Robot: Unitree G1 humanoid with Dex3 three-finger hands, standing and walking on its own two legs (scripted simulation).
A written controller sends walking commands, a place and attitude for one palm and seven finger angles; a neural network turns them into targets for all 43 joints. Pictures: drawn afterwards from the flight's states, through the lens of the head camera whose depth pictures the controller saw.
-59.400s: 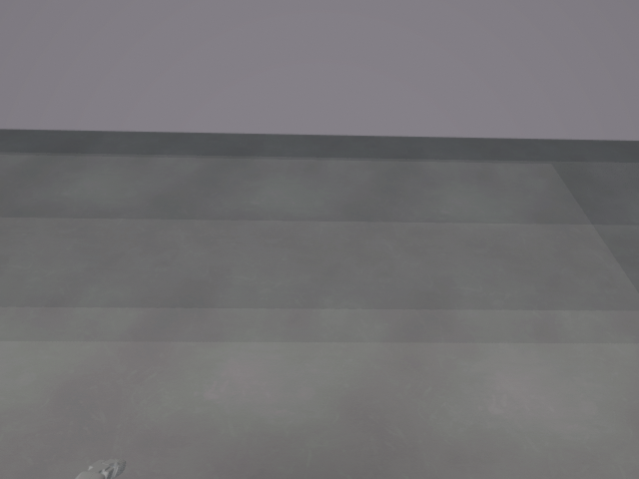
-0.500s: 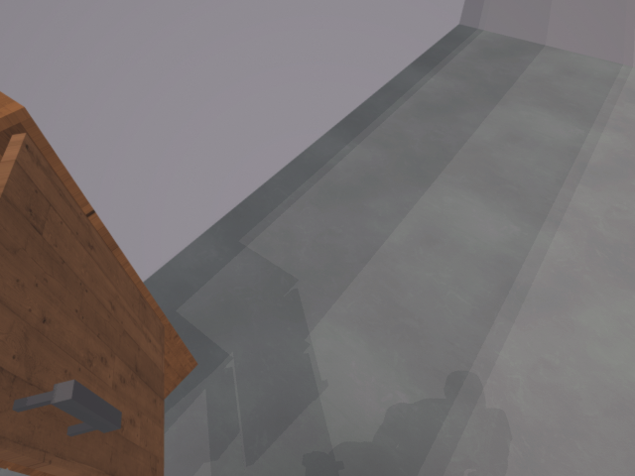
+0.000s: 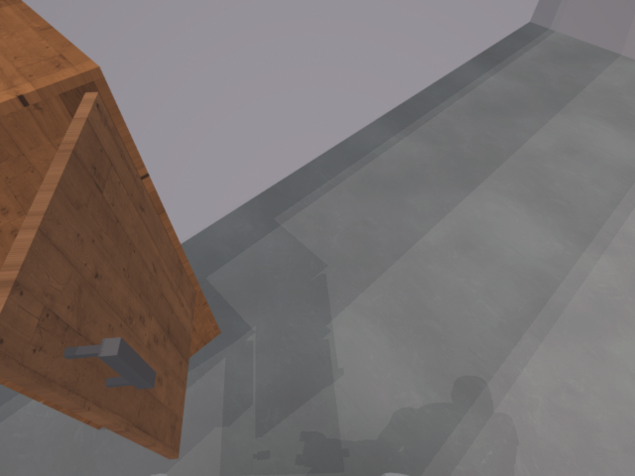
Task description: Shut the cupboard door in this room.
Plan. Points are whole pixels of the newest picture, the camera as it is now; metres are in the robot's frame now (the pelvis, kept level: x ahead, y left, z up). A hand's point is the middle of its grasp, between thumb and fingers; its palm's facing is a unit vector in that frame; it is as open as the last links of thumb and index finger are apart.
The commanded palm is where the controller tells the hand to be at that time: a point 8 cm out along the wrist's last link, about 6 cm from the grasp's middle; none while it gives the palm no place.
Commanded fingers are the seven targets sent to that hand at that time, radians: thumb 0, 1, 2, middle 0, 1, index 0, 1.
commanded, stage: turn or walk to find it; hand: left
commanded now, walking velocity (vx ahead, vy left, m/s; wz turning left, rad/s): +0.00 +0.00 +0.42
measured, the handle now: (113, 367) +0.25 +0.27 -0.02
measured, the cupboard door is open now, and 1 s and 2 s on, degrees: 51 51 51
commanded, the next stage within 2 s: stand and wait in 0.02 s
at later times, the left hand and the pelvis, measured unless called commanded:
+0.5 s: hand out of the picture -0.03 +0.17 -0.18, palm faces +0.27 -0.93 -0.24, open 7.3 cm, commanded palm none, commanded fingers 0.00 0.90 0.90 -0.20 -0.30 -0.20 -0.30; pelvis +0.00 -0.02 -0.01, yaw +12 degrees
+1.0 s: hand out of the picture +0.04 +0.17 -0.14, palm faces +0.41 -0.86 -0.29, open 7.4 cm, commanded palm none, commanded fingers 0.00 0.90 0.90 -0.20 -0.30 -0.20 -0.30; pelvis +0.01 -0.06 -0.01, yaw +25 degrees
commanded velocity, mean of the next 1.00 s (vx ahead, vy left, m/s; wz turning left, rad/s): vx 0.00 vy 0.00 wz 0.40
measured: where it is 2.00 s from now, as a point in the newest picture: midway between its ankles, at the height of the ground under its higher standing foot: outside the picture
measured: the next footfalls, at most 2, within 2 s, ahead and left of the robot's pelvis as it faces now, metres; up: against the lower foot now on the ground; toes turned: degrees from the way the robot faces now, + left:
right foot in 0.10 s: +0.04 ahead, -0.13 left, +0.00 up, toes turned -2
left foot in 0.50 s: +0.00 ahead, +0.10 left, +0.00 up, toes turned +15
